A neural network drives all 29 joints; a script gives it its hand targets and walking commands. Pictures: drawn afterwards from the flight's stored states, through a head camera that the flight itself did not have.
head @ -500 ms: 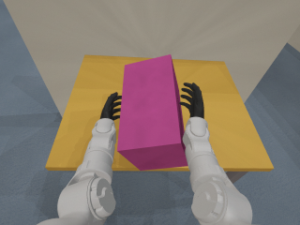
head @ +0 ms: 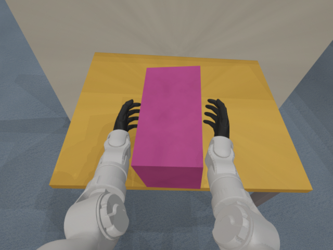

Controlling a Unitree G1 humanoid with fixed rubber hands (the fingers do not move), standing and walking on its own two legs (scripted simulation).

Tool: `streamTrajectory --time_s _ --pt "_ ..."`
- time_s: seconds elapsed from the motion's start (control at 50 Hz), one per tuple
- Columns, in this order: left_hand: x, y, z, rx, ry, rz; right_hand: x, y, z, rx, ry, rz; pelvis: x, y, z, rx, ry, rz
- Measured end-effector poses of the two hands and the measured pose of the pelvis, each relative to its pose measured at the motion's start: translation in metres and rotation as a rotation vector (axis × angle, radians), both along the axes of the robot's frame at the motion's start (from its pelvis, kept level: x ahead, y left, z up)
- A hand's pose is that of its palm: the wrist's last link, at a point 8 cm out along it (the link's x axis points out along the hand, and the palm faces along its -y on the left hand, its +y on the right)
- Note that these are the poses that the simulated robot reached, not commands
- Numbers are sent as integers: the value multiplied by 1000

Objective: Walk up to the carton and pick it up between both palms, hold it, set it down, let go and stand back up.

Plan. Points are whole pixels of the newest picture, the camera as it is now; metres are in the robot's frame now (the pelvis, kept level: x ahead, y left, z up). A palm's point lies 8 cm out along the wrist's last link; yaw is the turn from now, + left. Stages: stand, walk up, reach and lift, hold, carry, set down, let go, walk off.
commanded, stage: set down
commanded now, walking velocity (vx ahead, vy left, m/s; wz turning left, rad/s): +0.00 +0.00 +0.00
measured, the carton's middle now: (173, 127) +0.46 +0.03 -0.02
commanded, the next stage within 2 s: none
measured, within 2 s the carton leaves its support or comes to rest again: rests again in 1.70 s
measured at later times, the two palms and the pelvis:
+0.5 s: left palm (123, 130) +0.40 +0.16 +0.03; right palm (221, 134) +0.39 -0.09 +0.06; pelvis -0.01 +0.00 +0.00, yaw +0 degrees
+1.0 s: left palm (127, 129) +0.41 +0.15 +0.02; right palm (224, 136) +0.40 -0.10 +0.05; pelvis +0.00 +0.00 +0.00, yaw +0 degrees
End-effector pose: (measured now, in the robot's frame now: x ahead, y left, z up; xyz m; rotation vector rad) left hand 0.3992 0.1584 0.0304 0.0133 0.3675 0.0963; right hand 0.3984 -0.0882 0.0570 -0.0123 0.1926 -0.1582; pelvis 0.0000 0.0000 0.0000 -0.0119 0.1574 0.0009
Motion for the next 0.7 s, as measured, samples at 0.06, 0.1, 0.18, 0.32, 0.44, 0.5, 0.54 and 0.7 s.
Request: streamTrajectory --time_s 0.06,0.1,0.18,0.32,0.44,0.5,0.54,0.7 --pt "0 0 0 -2 -4 0 0 0 0 0 -4 2 -1 -1 0 0 2 2" --pt "-1 1 0 -3 -7 0 -1 1 1 -2 -7 3 -2 -1 0 1 2 2" --pt "-2 1 0 -8 -16 -1 -3 1 3 -9 -12 5 -5 -1 0 1 1 4" --pt "-3 1 1 -15 -20 -6 -6 0 4 -20 -10 -1 -9 -1 0 0 -2 5" --pt "-2 -2 0 -16 -16 -11 -7 -2 2 -24 -3 -12 -10 1 0 0 2 4" --pt "-2 -3 0 -13 -15 -12 -7 -3 1 -25 -1 -16 -9 2 0 -1 4 3" --pt "-1 -4 0 -11 -14 -12 -6 -3 0 -24 1 -18 -9 3 0 -1 6 3" --pt "1 -7 -2 -6 -19 -14 -4 -7 -4 -29 6 -16 -6 2 0 -1 12 2"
